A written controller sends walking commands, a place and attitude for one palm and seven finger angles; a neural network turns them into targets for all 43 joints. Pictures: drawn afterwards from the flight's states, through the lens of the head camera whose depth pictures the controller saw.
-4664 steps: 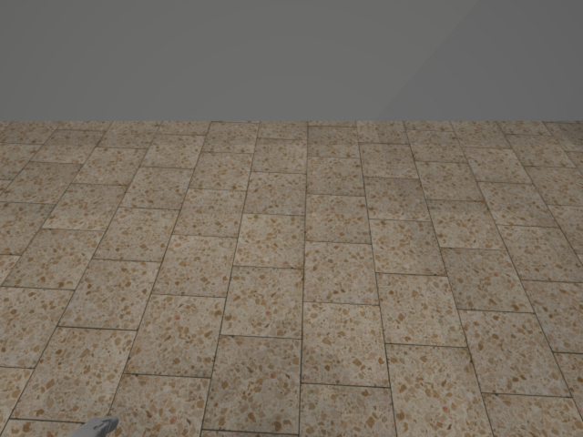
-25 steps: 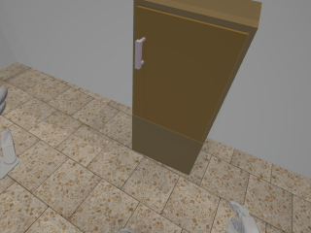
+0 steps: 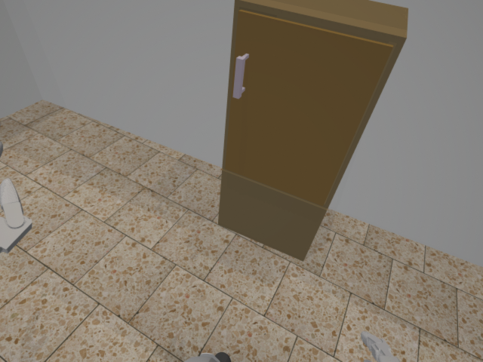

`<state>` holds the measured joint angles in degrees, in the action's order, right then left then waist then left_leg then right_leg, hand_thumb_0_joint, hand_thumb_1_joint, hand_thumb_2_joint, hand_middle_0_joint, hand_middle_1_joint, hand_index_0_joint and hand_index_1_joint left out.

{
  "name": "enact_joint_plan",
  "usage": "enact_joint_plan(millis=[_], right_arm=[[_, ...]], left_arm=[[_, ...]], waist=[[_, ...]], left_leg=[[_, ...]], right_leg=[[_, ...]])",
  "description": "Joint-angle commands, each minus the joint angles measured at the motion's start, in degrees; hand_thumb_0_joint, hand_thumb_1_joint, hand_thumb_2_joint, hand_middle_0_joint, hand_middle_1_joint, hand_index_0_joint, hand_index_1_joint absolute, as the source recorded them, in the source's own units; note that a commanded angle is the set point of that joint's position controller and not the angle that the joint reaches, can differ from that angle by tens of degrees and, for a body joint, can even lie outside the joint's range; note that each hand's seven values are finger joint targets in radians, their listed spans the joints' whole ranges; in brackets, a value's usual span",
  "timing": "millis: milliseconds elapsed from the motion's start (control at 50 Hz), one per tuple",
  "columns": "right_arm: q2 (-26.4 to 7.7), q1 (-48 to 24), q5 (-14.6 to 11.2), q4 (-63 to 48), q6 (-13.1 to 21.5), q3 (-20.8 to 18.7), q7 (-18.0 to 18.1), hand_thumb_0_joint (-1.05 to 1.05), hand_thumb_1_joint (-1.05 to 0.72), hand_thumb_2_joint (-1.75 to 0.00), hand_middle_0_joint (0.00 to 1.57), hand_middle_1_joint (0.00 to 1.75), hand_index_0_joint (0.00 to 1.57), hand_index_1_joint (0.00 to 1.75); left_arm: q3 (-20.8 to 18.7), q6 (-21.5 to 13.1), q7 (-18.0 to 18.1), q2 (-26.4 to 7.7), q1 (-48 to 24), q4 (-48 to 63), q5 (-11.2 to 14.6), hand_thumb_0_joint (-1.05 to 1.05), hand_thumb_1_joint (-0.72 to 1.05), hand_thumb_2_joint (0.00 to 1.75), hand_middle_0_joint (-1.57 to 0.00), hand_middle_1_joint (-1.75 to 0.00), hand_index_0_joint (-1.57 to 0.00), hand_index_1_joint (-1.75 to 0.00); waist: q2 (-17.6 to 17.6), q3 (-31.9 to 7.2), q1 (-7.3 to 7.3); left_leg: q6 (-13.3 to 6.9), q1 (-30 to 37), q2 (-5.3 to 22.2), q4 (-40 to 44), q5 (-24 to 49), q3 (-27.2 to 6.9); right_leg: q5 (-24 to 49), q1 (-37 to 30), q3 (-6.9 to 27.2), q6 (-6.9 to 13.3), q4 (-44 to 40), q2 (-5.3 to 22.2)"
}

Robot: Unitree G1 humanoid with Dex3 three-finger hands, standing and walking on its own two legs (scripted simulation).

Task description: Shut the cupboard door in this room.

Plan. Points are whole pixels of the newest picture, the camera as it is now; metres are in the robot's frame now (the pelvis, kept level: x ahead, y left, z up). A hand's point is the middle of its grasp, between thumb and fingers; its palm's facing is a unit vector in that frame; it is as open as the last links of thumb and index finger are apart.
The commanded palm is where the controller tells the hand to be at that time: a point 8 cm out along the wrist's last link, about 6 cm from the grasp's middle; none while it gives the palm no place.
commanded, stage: stop stepping back and stand still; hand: left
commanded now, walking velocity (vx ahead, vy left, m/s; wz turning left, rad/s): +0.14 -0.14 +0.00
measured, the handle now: (241, 75) +0.89 +0.04 +0.09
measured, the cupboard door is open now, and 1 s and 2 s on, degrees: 0 0 0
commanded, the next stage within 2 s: let the arm hang, fingers relaxed in 0.62 s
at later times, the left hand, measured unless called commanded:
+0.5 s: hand out of the picture +0.12 +0.32 +0.21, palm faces +0.37 -0.82 -0.45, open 7.4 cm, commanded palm +0.07 +0.36 +0.20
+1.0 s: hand out of the picture +0.02 +0.25 -0.14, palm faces +0.07 -0.98 -0.16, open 7.0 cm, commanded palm none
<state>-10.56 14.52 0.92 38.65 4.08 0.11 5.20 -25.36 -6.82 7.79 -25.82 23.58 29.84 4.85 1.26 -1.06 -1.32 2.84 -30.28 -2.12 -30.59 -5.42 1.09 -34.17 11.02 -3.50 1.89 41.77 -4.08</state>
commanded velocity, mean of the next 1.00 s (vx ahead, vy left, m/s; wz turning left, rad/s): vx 0.10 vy -0.06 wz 0.00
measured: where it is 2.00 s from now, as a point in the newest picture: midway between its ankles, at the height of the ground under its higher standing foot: outside the picture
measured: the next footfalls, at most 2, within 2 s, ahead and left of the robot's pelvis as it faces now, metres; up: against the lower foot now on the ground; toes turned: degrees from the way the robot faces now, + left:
left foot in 0.20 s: +0.05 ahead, +0.17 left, +0.00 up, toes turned +2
right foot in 0.56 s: -0.08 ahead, -0.02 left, +0.00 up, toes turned -4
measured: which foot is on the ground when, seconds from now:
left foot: down 0.00-0.02, up 0.04-0.18, down 0.20-0.54, up 0.56-0.76, down 0.78-1.00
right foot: down 0.00-0.20, up 0.22-0.54, down 0.56-1.00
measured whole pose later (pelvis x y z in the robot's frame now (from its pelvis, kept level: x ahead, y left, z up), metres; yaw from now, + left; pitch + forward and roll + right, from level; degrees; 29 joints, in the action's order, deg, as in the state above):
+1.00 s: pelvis -0.07 +0.08 +0.01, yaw +2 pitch -1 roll +0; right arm -11.6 12.5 1.9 49.0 -1.6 1.1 0.4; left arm -1.4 2.0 1.2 -7.8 15.8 -45.2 0.7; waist 0.0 2.1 -2.2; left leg 0.7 -21.7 2.2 -36.5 -12.1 1.7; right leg -24.6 11.3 -6.5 1.7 37.1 0.8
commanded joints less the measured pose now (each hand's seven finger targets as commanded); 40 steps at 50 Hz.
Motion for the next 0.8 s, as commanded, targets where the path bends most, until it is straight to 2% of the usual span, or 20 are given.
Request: enact_joint_plan(millis=[0,20,40,60,80,140,180,200,220,260,340,460,480,520,540,580,680,700,740,780], right_arm=[[-6.4,-5.4,-3.0,-11.8,4.6,-4.8,-2.9,0.00,-0.90,-0.90,0.20,0.30,0.20,0.30],[-8.1,-6.6,-4.5,-11.0,4.2,-5.7,-2.9,0.00,-0.90,-0.90,0.20,0.30,0.20,0.30],[-6.1,-6.3,-2.3,-8.6,2.9,-4.3,-2.8,0.00,-0.90,-0.90,0.20,0.30,0.20,0.30],[-2.4,-7.3,-0.6,-11.3,2.9,-1.2,-3.3,0.00,-0.90,-0.90,0.20,0.30,0.20,0.30],[-5.8,-6.9,0.9,-10.6,2.6,-1.3,-3.1,0.00,-0.90,-0.90,0.20,0.30,0.20,0.30],[-8.1,-5.9,-0.2,-7.6,3.9,-2.1,0.1,0.00,-0.90,-0.90,0.20,0.30,0.20,0.30],[-11.2,-4.7,-0.4,-10.0,5.2,-2.7,0.6,0.00,-0.90,-0.90,0.20,0.30,0.20,0.30],[-9.8,-5.3,-0.5,-10.1,5.5,-2.4,0.4,0.00,-0.90,-0.90,0.20,0.30,0.20,0.30],[-8.3,-5.6,0.0,-9.2,5.6,-2.2,-0.5,0.00,-0.90,-0.90,0.20,0.30,0.20,0.30],[-8.3,-7.6,-0.1,-9.6,5.0,-2.9,-1.8,0.00,-0.90,-0.90,0.20,0.30,0.20,0.30],[-7.2,-8.9,-0.2,-11.2,2.5,-2.1,-2.4,0.00,-0.90,-0.90,0.20,0.30,0.20,0.30],[-6.2,-7.1,0.2,-11.8,-0.2,-1.4,-0.1,0.00,-0.90,-0.90,0.20,0.30,0.20,0.30],[-6.1,-6.8,0.2,-11.6,-0.6,-1.5,-0.1,0.00,-0.90,-0.90,0.20,0.30,0.20,0.30],[-5.5,-6.1,-0.1,-11.6,-1.6,-1.7,-0.6,0.00,-0.90,-0.90,0.20,0.30,0.20,0.30],[-6.6,-7.7,0.2,-11.4,-0.9,-1.6,-0.7,0.00,-0.90,-0.90,0.20,0.30,0.20,0.30],[-7.1,-4.8,-1.1,-10.0,0.7,-2.6,-1.0,0.00,-0.90,-0.90,0.20,0.30,0.20,0.30],[-7.1,-8.8,-0.8,-9.7,1.7,-1.7,0.4,0.00,-0.90,-0.90,0.20,0.30,0.20,0.30],[-11.2,-7.4,-0.3,-1.2,4.7,-2.5,-6.2,0.00,-0.90,-0.90,0.20,0.30,0.20,0.30],[-13.7,-1.5,-0.1,-3.0,-1.6,-2.5,-6.1,0.00,-0.90,-0.90,0.20,0.30,0.20,0.30],[-15.0,-4.9,1.3,-5.4,-2.6,-2.0,-5.0,0.00,-0.90,-0.90,0.20,0.30,0.20,0.30]], left_arm=[[-12.0,-4.8,0.8,-16.9,8.0,14.4,-0.1,0.00,0.90,0.90,-0.20,-0.30,-0.20,-0.30],[-7.1,-5.6,0.4,-11.8,8.3,17.5,-0.1,0.00,0.90,0.90,-0.20,-0.30,-0.20,-0.30],[-9.0,-4.1,-0.1,-11.9,0.0,19.9,1.2,0.00,0.90,0.90,-0.20,-0.30,-0.20,-0.30],[-11.3,-5.1,-0.3,-15.1,1.1,18.0,0.3,0.00,0.90,0.90,-0.20,-0.30,-0.20,-0.30],[-8.7,-6.5,0.2,-11.6,2.2,15.4,-1.3,0.00,0.90,0.90,-0.20,-0.30,-0.20,-0.30],[-3.5,-6.6,2.9,-9.2,-9.2,12.8,-3.0,0.00,0.90,0.90,-0.20,-0.30,-0.20,-0.30],[-4.1,-8.2,4.2,-10.4,-14.8,15.7,-3.9,0.00,0.90,0.90,-0.20,-0.30,-0.20,-0.30],[-5.9,-9.2,3.7,-12.1,-11.5,11.0,-3.6,0.00,0.90,0.90,-0.20,-0.30,-0.20,-0.30],[-6.5,-8.7,2.5,-12.2,-9.3,12.0,-3.6,0.00,0.90,0.90,-0.20,-0.30,-0.20,-0.30],[-5.5,-7.9,1.6,-9.5,-3.3,13.8,-3.2,0.00,0.90,0.90,-0.20,-0.30,-0.20,-0.30],[-3.8,-6.2,1.6,-7.8,5.0,16.4,-2.8,0.00,0.90,0.90,-0.20,-0.30,-0.20,-0.30],[-5.6,-3.1,2.9,-10.5,6.1,12.0,-1.7,0.00,0.90,0.90,-0.20,-0.30,-0.20,-0.30],[-6.3,-2.6,2.9,-11.2,6.5,10.9,-1.8,0.00,0.90,0.90,-0.20,-0.30,-0.20,-0.30],[-7.3,-2.0,3.0,-12.1,5.4,10.0,-1.8,0.00,0.90,0.90,-0.20,-0.30,-0.20,-0.30],[-10.5,-3.6,3.5,-15.6,2.2,11.1,-1.5,0.00,0.90,0.90,-0.20,-0.30,-0.20,-0.30],[-5.8,-4.7,3.6,-8.8,3.1,5.4,-1.8,0.00,0.90,0.90,-0.20,-0.30,-0.20,-0.30],[-2.8,-6.1,3.7,-8.4,-2.7,8.3,-2.8,0.00,0.90,0.90,-0.20,-0.30,-0.20,-0.30],[19.3,2.9,-3.7,7.3,-4.3,-32.5,-7.3,0.00,0.90,0.90,-0.20,-0.30,-0.20,-0.30],[19.7,8.5,-7.3,9.9,2.7,-37.2,-5.7,0.00,0.90,0.90,-0.20,-0.30,-0.20,-0.30],[20.9,8.0,-8.0,9.6,0.0,-40.7,-6.4,0.00,0.90,0.90,-0.20,-0.30,-0.20,-0.30]], waist=[[-7.0,-3.9,7.90],[-32.5,5.4,3.77],[-18.5,2.5,-0.63],[-10.0,-0.9,0.11],[-4.4,0.7,-0.16],[6.5,3.4,-1.31],[29.6,3.4,-0.87],[21.4,4.3,-1.51],[15.0,1.4,-0.51],[7.7,-0.5,0.34],[13.8,-2.1,1.61],[12.6,-4.4,0.44],[8.8,-4.9,0.43],[-6.1,-3.7,0.41],[-8.4,0.0,1.18],[-10.0,-1.7,0.05],[-5.0,4.1,1.11],[0.2,6.6,-4.55],[10.4,0.0,0.28],[0.5,0.7,2.30]], left_leg=[[15.5,0.8,-8.3,-26.6,-21.1,12.2],[-0.8,3.1,-0.9,-72.6,-25.9,-13.3],[-14.0,-3.2,3.4,-74.9,-24.1,-15.1],[-3.5,-4.9,6.9,-52.8,-20.0,-9.4],[-2.5,-0.1,9.5,-34.3,-20.2,-5.5],[-3.3,18.6,3.6,-3.1,-21.1,3.4],[-10.4,18.7,21.3,18.5,-38.2,-30.2],[-12.9,14.1,25.3,23.0,-42.3,-37.7],[-10.1,12.9,22.5,23.1,-44.2,-38.0],[-9.1,11.5,20.7,20.9,-39.0,-27.4],[-5.2,6.8,16.8,24.2,-36.6,-11.4],[-4.1,8.2,13.5,17.3,-30.5,-4.7],[-4.2,4.7,11.6,10.6,-27.9,-3.0],[-3.2,-6.6,4.9,-16.0,-19.5,1.0],[-2.5,-10.0,4.8,-24.6,-18.2,-0.4],[-1.9,-7.7,6.1,-27.1,-17.2,-2.6],[-3.1,8.4,5.3,-9.9,-10.7,3.1],[-2.8,12.4,10.7,-4.8,-2.6,4.6],[-9.8,12.4,19.0,2.3,10.4,-13.7],[-11.8,3.3,18.7,3.8,1.9,-17.1]], right_leg=[[-9.3,-0.2,2.7,9.9,-22.6,7.7],[-6.0,34.0,34.7,17.9,-29.6,31.0],[-0.6,31.6,24.1,16.0,-27.1,27.1],[-5.1,18.7,16.6,10.3,-26.2,21.4],[-6.1,20.5,12.8,8.1,-23.8,18.5],[-8.5,23.2,6.7,5.1,-11.5,12.2],[-2.1,29.5,-1.1,-1.4,16.9,1.6],[2.5,28.5,3.1,-1.6,24.4,2.3],[6.3,27.1,5.5,-1.4,28.2,2.3],[11.8,23.5,4.9,-1.5,25.6,3.9],[14.5,11.2,-1.9,-1.1,12.4,1.1],[7.6,-6.6,-6.9,0.9,-15.1,-1.9],[8.8,-10.8,-3.0,2.3,-19.5,1.0],[2.9,-10.0,24.5,10.8,-29.4,19.7],[9.5,-5.4,29.8,14.1,-32.4,24.9],[8.1,-3.6,23.7,12.6,-27.9,22.0],[14.6,7.3,11.0,7.5,-25.6,17.0],[28.4,13.8,-5.9,3.6,-10.7,19.4],[10.4,15.8,-2.2,-3.2,5.5,7.4],[7.1,7.8,0.5,-2.6,0.7,6.6]])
